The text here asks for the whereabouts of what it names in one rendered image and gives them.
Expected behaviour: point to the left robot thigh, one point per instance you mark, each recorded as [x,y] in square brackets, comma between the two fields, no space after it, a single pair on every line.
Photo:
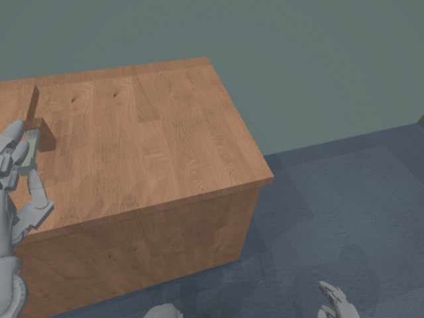
[164,311]

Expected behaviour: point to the counter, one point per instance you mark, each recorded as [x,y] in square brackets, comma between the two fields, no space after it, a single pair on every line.
[152,171]

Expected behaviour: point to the tap lever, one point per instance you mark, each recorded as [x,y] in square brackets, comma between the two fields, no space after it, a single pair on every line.
[32,136]

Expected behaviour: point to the robot left forearm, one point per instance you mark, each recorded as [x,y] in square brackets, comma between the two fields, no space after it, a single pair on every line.
[14,289]

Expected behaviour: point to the robot left hand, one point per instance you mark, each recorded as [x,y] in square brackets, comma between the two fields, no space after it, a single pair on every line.
[12,154]

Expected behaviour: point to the robot right hand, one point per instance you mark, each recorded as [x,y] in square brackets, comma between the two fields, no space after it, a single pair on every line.
[337,299]

